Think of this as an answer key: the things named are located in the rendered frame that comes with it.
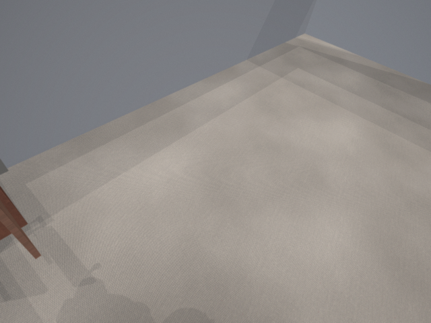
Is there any cupboard door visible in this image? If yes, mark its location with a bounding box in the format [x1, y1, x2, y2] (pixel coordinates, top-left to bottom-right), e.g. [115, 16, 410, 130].
[0, 200, 41, 259]

